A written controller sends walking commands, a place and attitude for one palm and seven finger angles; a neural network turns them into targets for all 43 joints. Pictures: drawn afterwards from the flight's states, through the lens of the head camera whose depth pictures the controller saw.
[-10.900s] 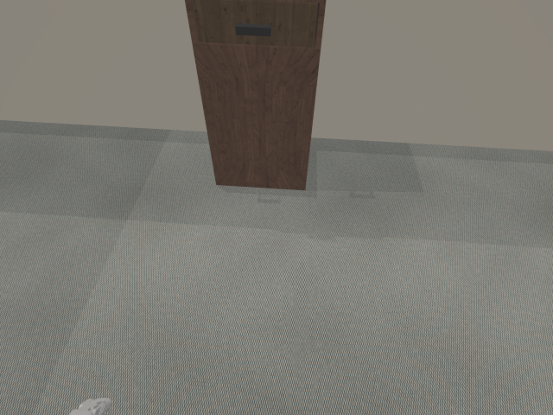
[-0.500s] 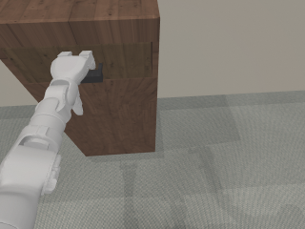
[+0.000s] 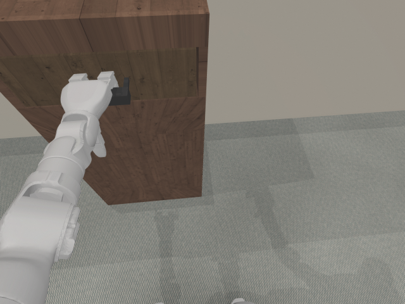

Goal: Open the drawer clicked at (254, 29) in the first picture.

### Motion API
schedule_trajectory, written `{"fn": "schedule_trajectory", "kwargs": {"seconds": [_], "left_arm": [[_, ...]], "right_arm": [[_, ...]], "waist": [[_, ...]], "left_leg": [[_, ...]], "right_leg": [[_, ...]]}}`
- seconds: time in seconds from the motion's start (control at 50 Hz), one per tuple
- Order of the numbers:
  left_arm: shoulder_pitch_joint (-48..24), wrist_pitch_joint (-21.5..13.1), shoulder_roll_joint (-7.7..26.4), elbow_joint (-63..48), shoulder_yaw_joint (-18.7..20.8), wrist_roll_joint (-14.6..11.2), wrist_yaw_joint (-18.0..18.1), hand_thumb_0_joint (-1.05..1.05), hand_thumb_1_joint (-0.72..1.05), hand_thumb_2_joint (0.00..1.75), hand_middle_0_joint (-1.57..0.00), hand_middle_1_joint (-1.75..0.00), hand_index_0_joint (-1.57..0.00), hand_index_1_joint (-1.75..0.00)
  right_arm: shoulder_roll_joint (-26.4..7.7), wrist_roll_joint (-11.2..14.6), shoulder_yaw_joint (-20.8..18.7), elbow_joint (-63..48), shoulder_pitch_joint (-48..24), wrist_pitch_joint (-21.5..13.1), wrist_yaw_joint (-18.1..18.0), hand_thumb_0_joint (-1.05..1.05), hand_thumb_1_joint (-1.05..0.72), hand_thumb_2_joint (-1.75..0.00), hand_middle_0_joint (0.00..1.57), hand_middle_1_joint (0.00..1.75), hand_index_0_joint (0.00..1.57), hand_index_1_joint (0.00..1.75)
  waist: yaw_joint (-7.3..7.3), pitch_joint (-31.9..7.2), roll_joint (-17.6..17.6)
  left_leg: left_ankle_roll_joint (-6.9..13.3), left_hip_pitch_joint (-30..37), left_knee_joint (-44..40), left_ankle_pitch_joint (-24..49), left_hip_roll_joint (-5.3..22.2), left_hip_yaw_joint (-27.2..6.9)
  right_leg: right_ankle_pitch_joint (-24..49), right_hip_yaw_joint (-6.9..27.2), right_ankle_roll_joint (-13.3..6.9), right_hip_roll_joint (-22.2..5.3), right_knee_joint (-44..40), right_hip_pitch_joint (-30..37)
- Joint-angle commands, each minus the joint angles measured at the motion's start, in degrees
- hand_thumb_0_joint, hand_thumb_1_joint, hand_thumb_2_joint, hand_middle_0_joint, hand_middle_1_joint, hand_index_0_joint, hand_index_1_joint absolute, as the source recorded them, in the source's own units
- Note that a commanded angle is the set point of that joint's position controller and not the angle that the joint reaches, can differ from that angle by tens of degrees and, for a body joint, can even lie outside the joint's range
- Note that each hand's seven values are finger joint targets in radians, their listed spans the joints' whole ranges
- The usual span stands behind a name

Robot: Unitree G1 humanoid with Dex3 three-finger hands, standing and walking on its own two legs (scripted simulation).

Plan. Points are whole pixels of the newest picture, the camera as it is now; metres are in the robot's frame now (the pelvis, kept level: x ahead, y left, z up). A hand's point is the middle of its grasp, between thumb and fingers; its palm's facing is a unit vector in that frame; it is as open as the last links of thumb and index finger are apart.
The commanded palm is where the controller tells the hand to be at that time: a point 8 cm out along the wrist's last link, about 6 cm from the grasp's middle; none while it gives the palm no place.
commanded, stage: lower the fingers behind the handle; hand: left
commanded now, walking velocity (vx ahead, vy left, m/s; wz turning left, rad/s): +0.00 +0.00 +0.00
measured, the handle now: (102, 90) +0.56 +0.18 +0.06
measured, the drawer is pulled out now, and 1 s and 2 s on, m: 0.00 0.00 0.05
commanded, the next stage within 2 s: close the thumb around the handle in 0.46 s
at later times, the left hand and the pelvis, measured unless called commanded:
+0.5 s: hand (102, 116) +0.50 +0.18 +0.04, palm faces -0.05 -0.01 -1.00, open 13.9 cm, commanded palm +0.49 +0.18 +0.09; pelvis +0.00 +0.00 +0.00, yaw +1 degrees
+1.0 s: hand (102, 114) +0.51 +0.18 +0.04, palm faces -0.06 -0.02 -1.00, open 8.7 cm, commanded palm +0.49 +0.19 +0.09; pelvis +0.00 +0.00 +0.00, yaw +0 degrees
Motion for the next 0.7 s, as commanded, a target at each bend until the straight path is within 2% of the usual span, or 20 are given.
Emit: {"fn": "schedule_trajectory", "kwargs": {"seconds": [0.0,0.02,0.04,0.06,0.1,0.12,0.16,0.2,0.22,0.3,0.34,0.38,0.44,0.48,0.5,0.54,0.56,0.62,0.66,0.68], "left_arm": [[-24.7,0.8,11.1,-9.8,1.7,-0.1,3.1,0.0,-0.5,0.3,-0.3,-1.2,-0.3,-1.2],[-23.6,1.3,11.9,-8.9,2.6,0.1,3.4,0.0,-0.5,0.3,-0.3,-1.2,-0.3,-1.2],[-24.9,1.7,10.4,-8.9,1.1,-0.1,3.5,0.0,-0.5,0.3,-0.3,-1.2,-0.3,-1.2],[-25.3,2.2,10.8,-8.5,1.5,-0.1,3.7,0.0,-0.5,0.3,-0.3,-1.2,-0.3,-1.2],[-27.2,2.5,13.5,-9.6,3.1,0.1,3.8,0.0,-0.5,0.3,-0.3,-1.2,-0.3,-1.2],[-27.2,2.9,11.6,-9.4,1.5,0.1,3.7,0.0,-0.5,0.3,-0.3,-1.2,-0.3,-1.2],[-27.6,3.5,10.6,-9.0,0.8,-0.1,3.5,0.0,-0.5,0.3,-0.3,-1.2,-0.3,-1.2],[-28.7,3.6,10.0,-8.8,0.3,-0.5,3.2,0.0,-0.5,0.3,-0.3,-1.2,-0.3,-1.2],[-27.8,3.7,10.6,-8.1,0.9,-0.5,3.1,0.0,-0.5,0.3,-0.3,-1.2,-0.3,-1.2],[-27.7,2.7,8.5,-9.8,-0.5,-0.6,2.3,0.0,-0.5,0.3,-0.3,-1.2,-0.3,-1.2],[-27.3,2.7,8.0,-8.5,-0.7,-0.6,2.5,0.0,-0.5,0.3,-0.3,-1.2,-0.3,-1.2],[-28.8,2.8,9.4,-7.8,0.0,-0.5,2.9,0.0,-0.5,0.3,-0.3,-1.2,-0.3,-1.2],[-29.3,2.9,9.2,-8.4,-0.3,-0.2,3.3,0.0,-0.5,0.3,-0.3,-1.2,-0.3,-1.2],[-29.8,2.8,9.9,-9.0,0.5,-0.4,3.4,0.0,-0.5,0.3,-0.3,-1.2,-0.3,-1.2],[-29.0,2.9,8.7,-8.6,-0.4,-0.6,3.3,0.0,-0.5,0.3,-0.3,-1.2,-0.3,-1.2],[-28.6,3.3,10.7,-7.8,1.0,-0.7,3.4,0.0,-0.5,0.3,-0.3,-1.2,-0.3,-1.2],[-28.9,3.3,12.4,-8.0,2.0,-0.3,3.5,0.0,-0.44,0.32,-0.3,-1.21,-0.3,-1.21],[-28.1,3.5,10.9,-7.1,0.7,-0.4,3.2,0.0,-0.28,0.4,-0.32,-1.22,-0.32,-1.22],[-28.2,3.6,11.5,-7.5,1.1,-0.7,3.1,0.0,-0.16,0.44,-0.32,-1.24,-0.32,-1.24],[-29.0,3.2,13.1,-8.0,2.2,-0.6,2.9,0.0,-0.11,0.47,-0.33,-1.24,-0.33,-1.24]], "right_arm": [[-9.6,-0.4,-3.5,-2.3,8.4,-0.5,-0.3,0.0,-0.9,-0.9,0.2,0.3,0.2,0.3],[-9.7,-0.4,-3.6,-2.2,8.4,-0.4,-0.2,0.0,-0.9,-0.9,0.2,0.3,0.2,0.3],[-9.7,-0.4,-3.5,-2.1,8.4,-0.4,-0.1,0.0,-0.9,-0.9,0.2,0.3,0.2,0.3],[-9.7,-0.3,-3.6,-2.1,8.3,-0.4,-0.1,0.0,-0.9,-0.9,0.2,0.3,0.2,0.3],[-10.0,-0.3,-3.4,-2.0,8.5,-0.2,-0.3,0.0,-0.9,-0.9,0.2,0.3,0.2,0.3],[-9.8,-0.3,-3.5,-2.1,8.3,-0.2,-0.3,0.0,-0.9,-0.9,0.2,0.3,0.2,0.3],[-9.7,-0.2,-3.5,-2.1,8.3,-0.2,-0.2,0.0,-0.9,-0.9,0.2,0.3,0.2,0.3],[-9.8,-0.2,-3.3,-2.0,8.4,-0.3,-0.3,0.0,-0.9,-0.9,0.2,0.3,0.2,0.3],[-9.7,-0.1,-3.3,-2.1,8.4,-0.3,-0.4,0.0,-0.9,-0.9,0.2,0.3,0.2,0.3],[-9.5,-0.2,-3.4,-2.2,8.7,-0.4,-0.4,0.0,-0.9,-0.9,0.2,0.3,0.2,0.3],[-9.5,-0.2,-3.3,-2.2,8.3,-0.4,-0.3,0.0,-0.9,-0.9,0.2,0.3,0.2,0.3],[-9.8,-0.2,-3.1,-2.0,8.4,-0.5,-0.6,0.0,-0.9,-0.9,0.2,0.3,0.2,0.3],[-9.6,-0.2,-3.1,-2.1,8.4,-0.7,-0.5,0.0,-0.9,-0.9,0.2,0.3,0.2,0.3],[-9.6,-0.4,-3.2,-1.9,8.7,-0.7,-0.5,0.0,-0.9,-0.9,0.2,0.3,0.2,0.3],[-9.4,-0.2,-3.1,-2.2,8.7,-0.8,-0.4,0.0,-0.9,-0.9,0.2,0.3,0.2,0.3],[-9.7,-0.2,-3.0,-2.0,8.6,-0.8,-0.5,0.0,-0.9,-0.9,0.2,0.3,0.2,0.3],[-9.7,-0.2,-2.9,-2.0,8.6,-0.8,-0.8,0.0,-0.9,-0.9,0.2,0.3,0.2,0.3],[-9.5,0.0,-2.8,-2.0,8.6,-0.7,-0.8,0.0,-0.9,-0.9,0.2,0.3,0.2,0.3],[-9.7,-0.1,-2.9,-2.1,8.5,-0.8,-0.9,0.0,-0.9,-0.9,0.2,0.3,0.2,0.3],[-9.7,-0.1,-2.8,-2.0,8.5,-0.7,-1.0,0.0,-0.9,-0.9,0.2,0.3,0.2,0.3]], "waist": [[-0.67,-24.7,0.3],[-0.38,-24.4,1.2],[-0.98,-24.0,0.6],[-0.96,-23.1,0.9],[-0.82,-25.8,1.0],[-1.14,-26.2,1.4],[-1.4,-24.6,2.0],[-1.91,-24.5,0.9],[-1.53,-24.0,1.0],[-1.46,-25.5,2.0],[-1.77,-23.1,0.7],[-2.22,-22.5,-0.6],[-2.01,-23.3,1.2],[-2.09,-25.5,-0.1],[-1.89,-25.0,0.7],[-1.92,-24.5,-0.8],[-1.69,-24.7,-0.8],[-1.73,-23.8,-0.2],[-1.8,-24.3,-0.6],[-1.8,-25.0,-0.5]], "left_leg": [[1.0,17.6,0.3,29.5,-2.5,-3.2],[0.8,17.9,0.4,29.4,-2.4,-3.4],[0.9,17.8,0.4,28.9,-2.4,-3.5],[0.8,17.4,0.2,27.7,-2.3,-3.4],[0.9,17.8,0.4,28.6,-2.4,-3.5],[0.9,18.6,0.5,29.0,-2.4,-3.6],[0.7,19.1,0.3,28.2,-2.2,-3.9],[0.9,19.0,0.1,27.8,-2.1,-4.0],[0.9,18.7,0.1,27.4,-2.2,-4.0],[0.7,20.7,0.4,30.1,-1.9,-4.6],[0.8,19.3,0.2,27.3,-2.0,-4.5],[0.9,17.5,0.0,25.2,-2.1,-4.4],[0.8,18.1,0.1,25.0,-2.2,-4.3],[1.0,18.3,0.6,26.5,-2.3,-4.4],[0.9,18.2,0.3,26.2,-2.4,-4.3],[1.2,16.8,0.2,24.4,-2.5,-3.8],[1.2,16.2,0.1,24.7,-2.6,-3.8],[1.2,15.8,0.0,24.8,-2.8,-3.5],[1.3,15.8,0.0,24.3,-2.9,-3.3],[1.3,15.6,0.1,25.0,-2.9,-3.2]], "right_leg": [[25.6,1.0,-1.0,3.1,-1.9,8.0],[24.5,0.8,-1.1,3.2,-1.7,7.0],[24.0,0.7,-1.1,3.3,-1.7,6.4],[23.0,0.6,-1.1,3.3,-2.0,6.2],[24.1,0.8,-1.1,3.1,-1.6,7.5],[24.1,0.8,-1.1,3.2,-1.6,7.1],[22.4,0.4,-1.1,3.3,-1.9,5.6],[22.2,0.5,-1.0,3.3,-2.1,5.7],[22.0,0.5,-1.1,3.3,-2.1,5.7],[22.5,0.4,-1.1,3.3,-1.7,5.1],[20.6,0.2,-1.1,3.4,-2.1,4.2],[20.2,0.3,-1.1,3.3,-2.1,4.7],[19.9,0.3,-1.2,3.3,-2.0,4.4],[21.7,0.6,-1.1,3.3,-1.7,5.9],[21.6,0.6,-1.1,3.3,-1.9,5.7],[21.6,0.8,-0.9,3.3,-2.1,6.8],[22.4,0.8,-0.9,3.1,-2.0,7.5],[23.0,0.9,-1.0,3.1,-2.3,7.6],[23.3,1.2,-0.8,3.1,-2.6,8.4],[24.5,1.4,-0.8,2.9,-2.4,9.5]]}}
